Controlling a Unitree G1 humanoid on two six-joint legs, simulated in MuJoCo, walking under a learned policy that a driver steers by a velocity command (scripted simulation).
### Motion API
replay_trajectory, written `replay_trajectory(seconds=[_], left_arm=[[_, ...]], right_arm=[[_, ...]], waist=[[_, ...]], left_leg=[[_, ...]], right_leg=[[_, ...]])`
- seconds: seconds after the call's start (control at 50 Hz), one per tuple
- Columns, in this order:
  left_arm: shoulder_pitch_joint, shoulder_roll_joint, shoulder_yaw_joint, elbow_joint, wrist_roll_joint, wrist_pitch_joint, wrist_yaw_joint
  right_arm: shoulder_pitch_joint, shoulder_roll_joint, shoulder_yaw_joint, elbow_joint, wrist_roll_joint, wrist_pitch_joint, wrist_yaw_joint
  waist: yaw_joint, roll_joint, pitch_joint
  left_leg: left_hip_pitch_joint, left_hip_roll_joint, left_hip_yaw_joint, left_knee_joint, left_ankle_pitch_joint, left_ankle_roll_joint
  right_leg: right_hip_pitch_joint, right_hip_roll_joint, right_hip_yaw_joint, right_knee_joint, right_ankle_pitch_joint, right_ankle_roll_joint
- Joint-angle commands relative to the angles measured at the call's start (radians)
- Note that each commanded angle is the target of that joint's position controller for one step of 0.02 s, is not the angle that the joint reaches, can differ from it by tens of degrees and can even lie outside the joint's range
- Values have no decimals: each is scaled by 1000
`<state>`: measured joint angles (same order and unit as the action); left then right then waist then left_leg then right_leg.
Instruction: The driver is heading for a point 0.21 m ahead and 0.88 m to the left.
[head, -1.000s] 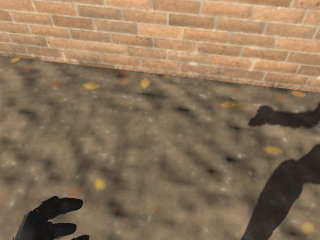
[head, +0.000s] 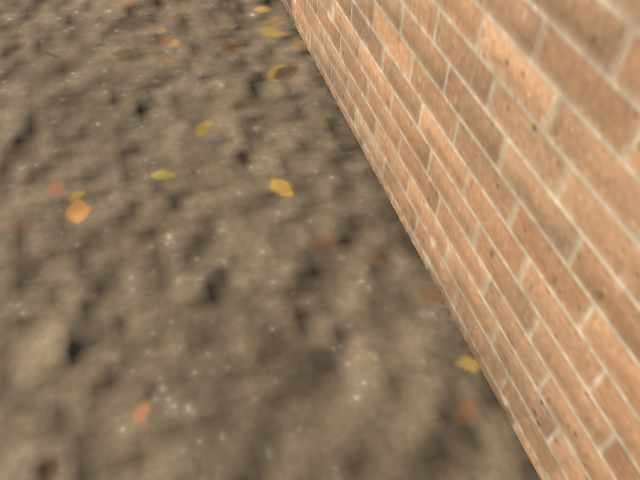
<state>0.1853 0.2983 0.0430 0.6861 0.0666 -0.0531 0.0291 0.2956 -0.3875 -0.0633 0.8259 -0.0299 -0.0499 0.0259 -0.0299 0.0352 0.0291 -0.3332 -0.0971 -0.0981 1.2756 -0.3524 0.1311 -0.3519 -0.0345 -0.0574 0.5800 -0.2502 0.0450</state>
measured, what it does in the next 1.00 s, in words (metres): walks ahead, turning left: left foot, then right foot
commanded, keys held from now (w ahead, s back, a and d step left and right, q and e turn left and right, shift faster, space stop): w+q+shift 0.30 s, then w+shift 0.50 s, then q+shift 0.20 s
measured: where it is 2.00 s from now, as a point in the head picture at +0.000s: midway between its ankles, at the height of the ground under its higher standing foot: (93, 180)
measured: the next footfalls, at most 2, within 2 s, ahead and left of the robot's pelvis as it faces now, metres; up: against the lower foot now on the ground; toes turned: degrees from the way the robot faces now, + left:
left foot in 0.34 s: +0.50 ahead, +0.11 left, +0.00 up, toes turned +20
right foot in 0.74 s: +0.99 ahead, +0.15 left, +0.00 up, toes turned +26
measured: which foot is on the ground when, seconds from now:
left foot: up 0.00-0.32, down 0.34-0.74, up 0.76-1.00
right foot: down 0.00-0.34, up 0.36-0.72, down 0.74-1.00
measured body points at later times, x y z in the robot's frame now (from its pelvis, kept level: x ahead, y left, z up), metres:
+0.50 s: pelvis +0.47 +0.09 +0.00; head +0.51 +0.08 +0.44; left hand +0.48 +0.36 -0.11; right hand +0.64 -0.14 -0.14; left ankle +0.46 +0.10 -0.72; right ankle +0.50 -0.09 -0.63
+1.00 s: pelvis +0.94 +0.24 +0.01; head +0.96 +0.27 +0.46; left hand +0.80 +0.48 -0.12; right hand +1.21 +0.10 -0.09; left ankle +0.95 +0.39 -0.65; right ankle +0.95 +0.13 -0.72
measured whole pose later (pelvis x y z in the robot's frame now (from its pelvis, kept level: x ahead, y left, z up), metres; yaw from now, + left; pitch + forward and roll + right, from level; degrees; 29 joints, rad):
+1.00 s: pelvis +0.94 +0.24 +0.01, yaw +34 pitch -1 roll -2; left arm 0.34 0.27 0.04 0.91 0.02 -0.08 0.02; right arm 0.15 -0.30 -0.03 0.81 0.06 -0.05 -0.01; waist 0.04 0.03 0.08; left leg -0.67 0.01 -0.04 1.08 -0.22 0.04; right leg -0.09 0.02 -0.16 0.39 -0.29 -0.03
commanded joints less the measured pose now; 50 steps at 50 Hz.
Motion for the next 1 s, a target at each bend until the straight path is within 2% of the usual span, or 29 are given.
replay_trajectory(seconds=[0.02, 0.06, 0.14, 0.2, 0.24, 0.3, 0.32, 0.34, 0.36, 0.38, 0.4, 0.42, 0.46, 0.5, 0.56, 0.62, 0.68, 0.72, 0.74, 0.76, 0.78, 0.8, 0.82, 0.84, 0.86, 0.92, 0.94, 0.96, 1.0], left_arm=[[199, 47, 22, 64, -7, -20, -1], [249, 29, 16, 133, -30, -43, -19], [165, 59, 15, 165, -43, -80, -33], [265, 132, 28, 211, -48, -84, -27], [327, 159, 26, 212, -60, -66, -13], [248, 254, 46, 146, -69, -25, 2], [176, 267, 50, 107, -74, -14, 3], [114, 228, 50, 77, -65, -16, -8], [226, 77, 11, 4, -57, -26, -11], [245, 130, 11, -61, -78, -51, -19], [207, 139, 11, -56, -73, -60, -13], [184, 131, 5, -41, -61, -54, -6], [207, 87, -10, 13, -12, -26, -18], [150, 77, -7, -11, -19, -5, -33], [-60, 48, -19, -91, -38, -9, -47], [-108, 37, -23, -75, -63, -16, -64], [-159, 68, -17, -70, -55, -12, -54], [-13, 129, 12, -15, -46, -17, -40], [222, 164, 32, 56, -46, -17, -27], [427, 233, 57, 103, -32, -13, -6], [426, 332, 79, 121, -7, -11, -14], [348, 203, 57, 109, -42, -8, -35], [216, 163, 48, 96, -36, -13, -33], [157, 130, 42, 98, -29, -20, -34], [141, 108, 32, 113, -29, -28, -30], [147, 24, 2, 158, -47, -56, -38], [28, 14, -1, 132, -46, -62, -28], [5, 30, 2, 134, -50, -62, -16], [-38, 78, 11, 125, -50, -52, 11]], right_arm=[[-164, 11, 19, -165, -25, 13, 43], [-231, 79, 43, -229, -18, 30, 57], [-332, 64, 49, -303, -20, 36, 75], [-458, 80, 62, -338, -34, 42, 92], [-431, 79, 56, -319, -24, 35, 88], [-104, -22, 5, -191, -12, 37, 45], [98, -63, -23, -121, -24, 37, 27], [124, -102, -60, -77, 0, 42, 8], [-10, -188, -59, -127, -12, 49, -11], [92, -205, -71, -127, -9, 63, -25], [100, -163, -64, -86, -6, 52, -35], [74, -113, -52, -63, -5, 27, -44], [-38, -30, -19, -62, -5, -17, -49], [22, -1, -2, -9, 5, -46, -33], [48, -29, -12, 20, 19, -68, -17], [76, -38, -17, 44, 38, -82, -5], [144, -82, -18, 79, 18, -79, -15], [146, -131, -26, 96, -10, -70, -30], [94, -143, -27, 96, -27, -60, -38], [65, -91, -11, 88, -35, -60, -43], [238, 76, 26, 58, 22, -67, -24], [107, -31, 18, 48, -7, -77, -38], [32, -56, 9, 30, 10, -74, -39], [5, -36, 22, 27, 3, -70, -37], [-2, -10, 26, 30, -1, -57, -33], [19, 39, 25, 20, 10, -11, -22], [20, 46, 15, 7, 145, -2, -41], [-31, 54, 25, -30, 141, 5, -41], [-114, 77, 32, -89, 98, 6, -24]], waist=[[96, -107, -17], [81, -94, 22], [3, -115, 93], [30, -54, 182], [-1, -118, 114], [-167, -208, -89], [-256, -176, -152], [-247, -11, -140], [-19, 120, -179], [-68, 79, -420], [-43, -76, -288], [-16, -143, -131], [71, -190, -28], [82, -133, 20], [38, -45, 100], [3, -23, 84], [-26, 12, 70], [53, 37, -35], [183, 43, -131], [282, 9, -227], [139, -433, -374], [166, -276, -301], [125, -179, -126], [98, -53, -56], [71, -14, -12], [14, -93, 7], [-3, -186, 28], [-5, -187, 46], [-9, -137, 58]], left_leg=[[-462, 156, -29, 27, 56, -14], [-538, 183, -16, 35, 92, -4], [-451, 173, 75, -167, 249, -6], [-382, 113, 235, -393, 336, 22], [-230, 27, 291, -442, 324, 46], [147, -60, 248, -451, 140, 107], [436, -59, 191, -572, 130, 139], [654, 17, 17, -721, 166, 184], [754, 234, -354, -679, 415, 220], [841, 331, -633, -881, 147, 344], [717, 343, -668, -999, 68, 297], [536, 317, -575, -1027, 79, 270], [246, 231, -392, -1047, 183, 224], [90, 218, -334, -1069, 292, 223], [25, 117, -181, -1149, 350, 173], [18, 104, -111, -1217, 492, 131], [264, 162, -97, -1121, 924, 109], [391, 192, -92, -888, 1190, 78], [338, 180, -61, -616, 1251, 62], [149, 131, -29, -235, 1073, 34], [-220, -74, 4, 244, -12, -22], [-315, -36, -63, 241, -27, 19], [-359, 27, -55, 212, 72, 8], [-340, 65, -34, 159, 106, -7], [-311, 82, -24, 112, 102, -18], [-266, 91, 7, -37, 32, -70], [-301, 140, -27, -43, 32, -92], [-334, 160, 7, -126, 84, -105], [-239, 147, 106, -392, 277, -120]], right_leg=[[373, -301, 357, -348, -131, -149], [372, -299, 235, -396, 9, -135], [234, -245, -79, -483, 356, -91], [273, -190, -232, -501, 572, -53], [338, -198, -263, -374, 1038, -32], [339, -267, -222, 83, 1390, -70], [174, -256, -195, 378, 1301, -80], [-102, -75, -164, 804, 369, -61], [-394, -28, -79, 1084, -250, -50], [-434, -5, 119, 1101, -176, -65], [-476, -48, 134, 1013, -149, -60], [-466, -88, 125, 929, -159, -58], [-323, -156, 136, 756, -149, -58], [-260, -172, 128, 603, -184, -35], [-245, -151, 73, 294, 119, -44], [-21, -73, 11, 76, 467, -85], [-37, -7, -35, 3, 362, -126], [97, 69, -40, -2, 196, -135], [312, 90, -45, 7, 136, -143], [545, -44, 122, 53, -78, -184], [778, -363, 746, -141, -491, -355], [675, -322, 886, -296, -584, -303], [525, -315, 698, -285, -413, -294], [406, -291, 565, -289, -139, -286], [327, -258, 429, -287, 101, -265], [227, -247, 175, -290, 684, -222], [226, -235, 118, -300, 696, -187], [197, -227, 60, -318, 715, -163], [102, -151, -78, -335, 704, -136]])
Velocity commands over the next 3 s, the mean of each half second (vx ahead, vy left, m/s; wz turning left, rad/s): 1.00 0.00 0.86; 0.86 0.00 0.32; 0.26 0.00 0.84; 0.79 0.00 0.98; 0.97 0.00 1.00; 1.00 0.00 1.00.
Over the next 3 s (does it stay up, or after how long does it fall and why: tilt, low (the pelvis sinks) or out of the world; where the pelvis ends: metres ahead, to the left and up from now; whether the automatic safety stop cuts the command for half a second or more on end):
stays up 1.08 1.51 -0.03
